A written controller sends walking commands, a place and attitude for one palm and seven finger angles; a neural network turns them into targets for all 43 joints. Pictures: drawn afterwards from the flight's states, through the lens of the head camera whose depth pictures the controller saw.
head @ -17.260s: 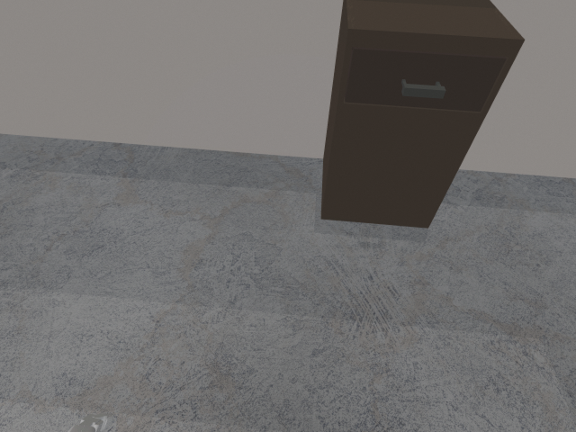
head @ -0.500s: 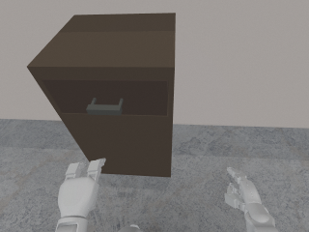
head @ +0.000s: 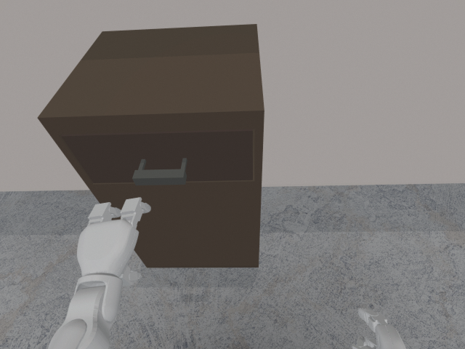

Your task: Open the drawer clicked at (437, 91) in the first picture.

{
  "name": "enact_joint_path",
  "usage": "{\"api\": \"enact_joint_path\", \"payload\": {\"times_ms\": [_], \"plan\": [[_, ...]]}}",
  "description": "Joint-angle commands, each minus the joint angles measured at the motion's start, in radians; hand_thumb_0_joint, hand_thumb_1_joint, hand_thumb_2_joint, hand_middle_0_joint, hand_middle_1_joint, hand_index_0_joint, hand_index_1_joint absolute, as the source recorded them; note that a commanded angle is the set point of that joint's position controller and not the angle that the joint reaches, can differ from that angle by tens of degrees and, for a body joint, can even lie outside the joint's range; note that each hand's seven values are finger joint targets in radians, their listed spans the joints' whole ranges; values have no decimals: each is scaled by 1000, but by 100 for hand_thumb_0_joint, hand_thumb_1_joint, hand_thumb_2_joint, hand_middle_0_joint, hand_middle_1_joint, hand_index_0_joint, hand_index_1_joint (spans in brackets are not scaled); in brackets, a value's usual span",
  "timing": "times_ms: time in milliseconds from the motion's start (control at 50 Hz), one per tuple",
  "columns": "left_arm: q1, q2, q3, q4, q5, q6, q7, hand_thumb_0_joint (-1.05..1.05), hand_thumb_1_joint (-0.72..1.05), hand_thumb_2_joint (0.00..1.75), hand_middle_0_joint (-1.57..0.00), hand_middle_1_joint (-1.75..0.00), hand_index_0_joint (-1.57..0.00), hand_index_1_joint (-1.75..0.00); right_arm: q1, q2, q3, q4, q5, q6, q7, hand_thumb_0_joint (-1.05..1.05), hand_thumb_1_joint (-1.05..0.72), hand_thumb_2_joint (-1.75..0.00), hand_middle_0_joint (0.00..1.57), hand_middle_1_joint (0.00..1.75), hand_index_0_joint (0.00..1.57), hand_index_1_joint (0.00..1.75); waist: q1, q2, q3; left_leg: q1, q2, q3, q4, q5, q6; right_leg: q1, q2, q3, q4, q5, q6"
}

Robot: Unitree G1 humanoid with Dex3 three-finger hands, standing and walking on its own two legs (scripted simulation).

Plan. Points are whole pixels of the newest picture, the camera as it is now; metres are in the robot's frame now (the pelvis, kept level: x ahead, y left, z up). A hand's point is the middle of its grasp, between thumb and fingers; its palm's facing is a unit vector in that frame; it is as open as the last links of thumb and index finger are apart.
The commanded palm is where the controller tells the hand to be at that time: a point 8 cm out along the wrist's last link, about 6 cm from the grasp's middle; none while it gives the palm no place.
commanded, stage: raise the hand with hooked fingers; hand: left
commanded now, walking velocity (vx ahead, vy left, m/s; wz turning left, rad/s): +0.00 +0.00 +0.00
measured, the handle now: (161, 169) +0.51 +0.24 -0.04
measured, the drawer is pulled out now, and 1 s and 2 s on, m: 0.00 0.00 0.00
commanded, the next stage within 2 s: move the hooked fingers above the handle in 0.88 s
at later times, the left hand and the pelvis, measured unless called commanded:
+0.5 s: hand (101, 202) +0.32 +0.26 +0.09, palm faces +0.06 -0.08 -1.00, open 13.8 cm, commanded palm +0.29 +0.26 +0.15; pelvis +0.02 +0.01 +0.02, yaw +1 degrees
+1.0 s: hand (110, 201) +0.32 +0.24 +0.09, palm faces +0.06 -0.09 -0.99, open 13.8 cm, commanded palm +0.30 +0.24 +0.15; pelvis +0.02 +0.00 +0.02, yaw +1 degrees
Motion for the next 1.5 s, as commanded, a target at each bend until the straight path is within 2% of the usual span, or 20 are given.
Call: {"api": "enact_joint_path", "payload": {"times_ms": [0, 20, 100, 160, 240, 460, 560, 720, 800, 880, 920, 980, 1060, 1120, 1140, 1200, 1280, 1360, 1420, 1480], "plan": [[-235, 149, 78, -228, -6, 26, 9, 0, -31, 38, -29, -108, -29, -108, -172, -87, -26, -175, 9, -50, -1, 0, -90, -90, 20, 30, 20, 30, 16, -32, -233, 245, -19, -79, -107, 170, 5, 33, 33, 36, -140, 201, -16], [-236, 165, 92, -236, -8, 31, -5, 0, -34, 37, -29, -110, -29, -110, -178, -91, -26, -177, 10, -49, -1, 0, -90, -90, 20, 30, 20, 30, 20, -38, -243, 255, -17, -82, -112, 189, 4, 47, 35, 37, -143, 211, -16], [-280, 177, 80, -218, -13, 45, -60, 0, -43, 33, -29, -115, -29, -115, -177, -89, -15, -176, 17, -40, -4, 0, -90, -90, 20, 30, 20, 30, 20, -39, -189, 272, -15, -89, -151, 186, 0, 59, 35, 25, -169, 201, -15], [-338, 210, 102, -223, -12, 49, -90, 0, -50, 30, -30, -120, -30, -120, -180, -87, -7, -174, 20, -32, -7, 0, -90, -90, 20, 30, 20, 30, 26, -23, -200, 300, -14, -90, -175, 191, -3, 87, 37, 25, -189, 198, -16], [-400, 233, 110, -219, -18, 43, -128, 0, -50, 30, -30, -120, -30, -120, -181, -85, 2, -171, 23, -27, -11, 0, -90, -90, 20, 30, 20, 30, 26, 2, -195, 331, -14, -92, -195, 227, -6, 115, 37, 22, -211, 222, -17], [-537, 314, 154, -182, -60, -1, -229, 0, -50, 30, -30, -120, -30, -120, -162, -95, 8, -149, 31, -25, -21, 0, -90, -90, 20, 30, 20, 30, 15, -27, -215, 375, -23, -97, -217, 303, 0, 179, 39, 18, -259, 303, -10], [-444, 288, 145, -182, -88, -33, -266, 0, -50, 30, -30, -120, -30, -120, -152, -103, 2, -160, 32, -21, -7, 0, -90, -90, 20, 30, 20, 30, 22, -43, -208, 358, -27, -93, -215, 349, 2, 199, 37, 16, -261, 358, -7], [-468, 358, 227, -250, -72, -80, -192, 0, -50, 30, -30, -120, -30, -120, -143, -108, -11, -157, 29, -26, -3, 0, -90, -90, 20, 30, 20, 30, 36, -9, -260, 352, -34, -88, -202, 336, 3, 200, 37, 29, -250, 345, -10], [-473, 331, 198, -226, -73, -60, -165, 0, -50, 30, -30, -120, -30, -120, -144, -105, -16, -149, 37, -26, -4, 0, -90, -90, 20, 30, 20, 30, 28, -9, -251, 350, -34, -79, -200, 312, 6, 181, 34, 30, -250, 334, -8], [-464, 318, 176, -198, -82, -33, -177, 0, -50, 30, -30, -120, -30, -120, -149, -108, -14, -146, 42, -26, -8, 0, -90, -90, 20, 30, 20, 30, 22, -54, -238, 333, -37, -75, -207, 288, 11, 195, 32, 34, -257, 334, -2], [-463, 324, 179, -205, -80, -28, -189, 0, -50, 30, -30, -120, -30, -120, -158, -110, -13, -152, 41, -25, -9, 0, -90, -90, 20, 30, 20, 30, 25, -37, -239, 335, -40, -73, -207, 291, 10, 204, 33, 38, -259, 341, -3], [-473, 286, 136, -170, -85, -24, -208, 0, -50, 30, -30, -120, -30, -120, -159, -105, -6, -151, 43, -24, -14, 0, -90, -90, 20, 30, 20, 30, 15, -66, -192, 313, -42, -67, -210, 261, 13, 185, 30, 36, -266, 327, 2], [-553, 340, 174, -80, -70, -34, -213, 0, -50, 30, -30, -120, -30, -120, -143, -108, -2, -137, 45, -24, -28, 0, -90, -90, 20, 30, 20, 30, 10, -77, -174, 284, -47, -56, -206, 205, 16, 171, 27, 46, -276, 281, 5], [-640, 364, 186, -31, -58, -60, -208, 0, -50, 30, -30, -120, -30, -120, -125, -109, -3, -126, 43, -27, -37, 0, -90, -90, 20, 30, 20, 30, 5, -60, -203, 275, -52, -59, -191, 200, 17, 164, 29, 51, -267, 274, 3], [-671, 343, 162, -44, -61, -72, -206, 0, -50, 30, -30, -120, -30, -120, -122, -105, -5, -129, 44, -31, -39, 0, -90, -90, 20, 30, 20, 30, 0, -32, -224, 288, -52, -58, -184, 204, 19, 158, 25, 52, -261, 280, 3], [-698, 340, 166, 3, -59, -97, -196, 0, -50, 30, -30, -120, -30, -120, -100, -105, -15, -119, 43, -33, -40, 0, -90, -90, 20, 30, 20, 30, -6, -41, -244, 286, -51, -58, -160, 235, 20, 142, 29, 49, -242, 323, 2], [-713, 312, 141, 54, -55, -102, -189, 0, -50, 30, -30, -120, -30, -120, -73, -111, -24, -117, 44, -29, -34, 0, -90, -90, 20, 30, 20, 30, -12, -40, -265, 272, -49, -62, -141, 250, 20, 120, 33, 42, -219, 338, -1], [-719, 315, 146, 90, -46, -95, -173, 0, -50, 30, -30, -120, -30, -120, -50, -115, -33, -118, 44, -21, -29, 0, -90, -90, 20, 30, 20, 30, -10, -42, -288, 260, -47, -62, -125, 265, 20, 112, 36, 40, -202, 347, -3], [-738, 356, 185, 116, -43, -91, -158, 0, -50, 30, -30, -120, -30, -120, -32, -125, -36, -110, 44, -14, -30, 0, -90, -90, 20, 30, 20, 30, -8, -60, -313, 240, -44, -66, -121, 291, 18, 131, 38, 37, -185, 374, -5], [-739, 339, 174, 112, -39, -92, -142, 0, -50, 30, -30, -120, -30, -120, -21, -122, -43, -111, 45, -11, -28, 0, -90, -90, 20, 30, 20, 30, -11, -50, -327, 245, -42, -63, -111, 314, 19, 123, 39, 38, -173, 402, -5]]}}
